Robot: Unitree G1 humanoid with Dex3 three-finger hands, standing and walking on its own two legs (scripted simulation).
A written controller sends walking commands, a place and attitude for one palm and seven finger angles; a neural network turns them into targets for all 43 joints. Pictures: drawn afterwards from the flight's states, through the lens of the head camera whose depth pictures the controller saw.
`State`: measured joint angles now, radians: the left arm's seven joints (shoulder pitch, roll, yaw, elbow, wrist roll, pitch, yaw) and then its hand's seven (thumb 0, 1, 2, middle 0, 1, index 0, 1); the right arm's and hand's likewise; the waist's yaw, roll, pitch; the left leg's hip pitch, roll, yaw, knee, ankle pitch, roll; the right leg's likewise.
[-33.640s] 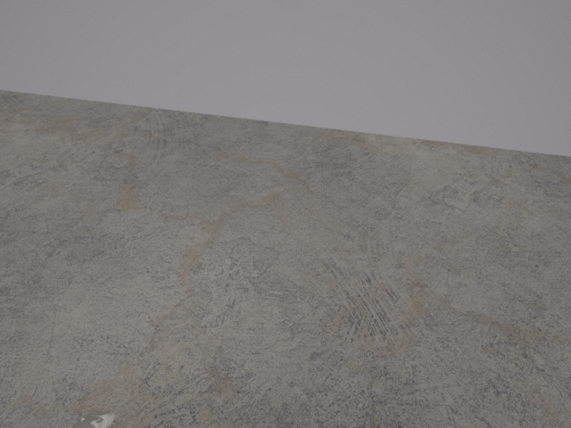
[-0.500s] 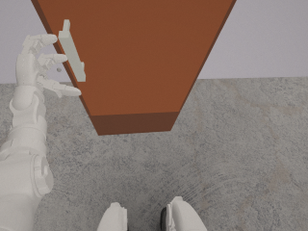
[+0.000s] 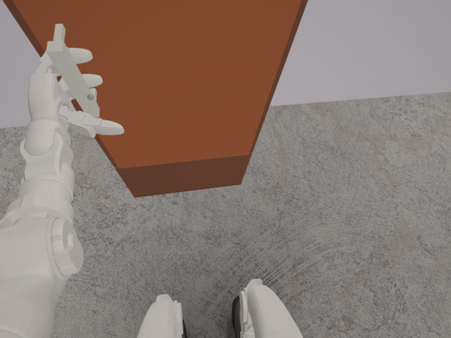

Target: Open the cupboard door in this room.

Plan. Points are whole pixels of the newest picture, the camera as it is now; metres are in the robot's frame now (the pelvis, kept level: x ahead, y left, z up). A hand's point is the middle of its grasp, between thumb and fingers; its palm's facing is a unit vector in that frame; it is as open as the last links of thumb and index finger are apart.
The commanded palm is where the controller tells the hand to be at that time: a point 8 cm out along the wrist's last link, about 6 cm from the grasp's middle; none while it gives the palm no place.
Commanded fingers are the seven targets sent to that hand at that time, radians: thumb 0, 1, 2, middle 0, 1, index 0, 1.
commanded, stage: slide the fingers in behind the handle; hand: left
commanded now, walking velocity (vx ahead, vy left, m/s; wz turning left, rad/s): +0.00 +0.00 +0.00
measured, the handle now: (78, 75) +0.56 +0.21 +0.07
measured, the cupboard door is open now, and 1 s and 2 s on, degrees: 0 0 27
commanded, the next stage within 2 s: close the thumb around the handle in 0.30 s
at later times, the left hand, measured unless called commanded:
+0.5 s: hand (90, 96) +0.51 +0.19 +0.06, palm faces +0.05 -1.00 -0.02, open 13.5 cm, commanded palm +0.49 +0.23 +0.06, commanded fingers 0.00 -0.16 0.44 -0.32 -1.24 -0.32 -1.24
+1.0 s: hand (92, 96) +0.52 +0.18 +0.06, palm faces +0.05 -1.00 -0.02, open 5.9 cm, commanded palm +0.49 +0.22 +0.06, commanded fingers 0.00 0.90 0.90 -0.40 -1.35 -0.40 -1.35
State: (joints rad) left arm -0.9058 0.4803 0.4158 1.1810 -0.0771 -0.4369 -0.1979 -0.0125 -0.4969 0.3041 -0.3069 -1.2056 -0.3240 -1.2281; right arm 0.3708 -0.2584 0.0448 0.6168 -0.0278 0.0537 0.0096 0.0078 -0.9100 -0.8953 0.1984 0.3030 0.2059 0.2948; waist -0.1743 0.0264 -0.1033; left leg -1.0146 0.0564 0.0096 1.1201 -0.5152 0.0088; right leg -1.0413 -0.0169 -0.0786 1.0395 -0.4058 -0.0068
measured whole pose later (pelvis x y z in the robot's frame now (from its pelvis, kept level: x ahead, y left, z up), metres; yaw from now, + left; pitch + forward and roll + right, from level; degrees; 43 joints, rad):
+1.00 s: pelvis +0.01 +0.01 +0.00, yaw +0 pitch +24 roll -3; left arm -0.89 0.44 0.36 1.16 -0.07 -0.45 -0.15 0.01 0.67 0.81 -0.38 -1.33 -0.38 -1.32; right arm 0.38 -0.26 0.03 0.63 -0.04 0.06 0.02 0.01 -0.91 -0.90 0.20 0.30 0.21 0.29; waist -0.17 0.03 -0.11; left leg -1.01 0.05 0.01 1.12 -0.52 0.02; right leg -1.03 -0.02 -0.08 1.03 -0.41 0.01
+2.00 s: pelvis +0.02 -0.01 +0.02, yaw +2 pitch +15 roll +0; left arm -0.14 -0.10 -0.05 0.39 0.09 -0.37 0.59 0.01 0.75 0.80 -0.36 -1.35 -0.39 -1.35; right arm 0.19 -0.17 -0.01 0.58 -0.09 0.00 0.05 0.01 -0.91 -0.90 0.20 0.30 0.20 0.29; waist -0.01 0.02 -0.16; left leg -0.76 0.03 0.01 1.00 -0.51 -0.01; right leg -0.81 -0.03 -0.08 0.98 -0.44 -0.02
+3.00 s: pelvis +0.00 -0.03 +0.02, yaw +4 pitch +13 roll +1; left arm 0.02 -0.11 -0.21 0.24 0.10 -0.30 0.61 0.00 -0.42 0.34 -0.30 -1.06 -0.33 -1.06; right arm 0.20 -0.18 -0.01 0.60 -0.08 -0.07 0.01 0.02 -0.91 -0.90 0.20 0.30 0.20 0.29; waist -0.01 0.03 -0.14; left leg -0.75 0.03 -0.02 1.01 -0.49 -0.04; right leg -0.80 -0.04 -0.10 1.02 -0.45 -0.05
